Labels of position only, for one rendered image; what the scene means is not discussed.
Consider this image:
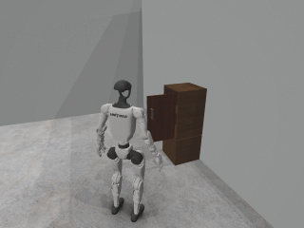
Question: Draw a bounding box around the left robot shin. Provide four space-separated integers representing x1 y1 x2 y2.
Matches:
111 174 122 207

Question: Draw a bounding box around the robot left forearm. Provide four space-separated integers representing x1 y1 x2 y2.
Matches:
96 128 105 146

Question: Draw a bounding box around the robot right upper arm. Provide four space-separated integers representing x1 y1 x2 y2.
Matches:
132 106 149 140

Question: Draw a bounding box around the handle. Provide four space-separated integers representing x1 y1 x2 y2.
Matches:
150 108 154 120

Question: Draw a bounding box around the cupboard door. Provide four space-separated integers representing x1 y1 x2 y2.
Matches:
146 93 177 142

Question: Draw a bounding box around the left robot foot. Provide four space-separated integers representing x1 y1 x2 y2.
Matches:
111 198 124 215

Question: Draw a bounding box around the left robot hand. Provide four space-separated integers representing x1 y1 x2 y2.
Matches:
96 143 106 157

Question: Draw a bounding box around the robot left upper arm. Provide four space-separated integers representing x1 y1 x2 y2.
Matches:
97 104 112 132

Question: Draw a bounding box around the right robot hand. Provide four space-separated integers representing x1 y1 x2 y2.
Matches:
152 154 163 171

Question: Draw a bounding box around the robot right forearm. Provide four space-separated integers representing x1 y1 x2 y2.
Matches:
144 131 160 158

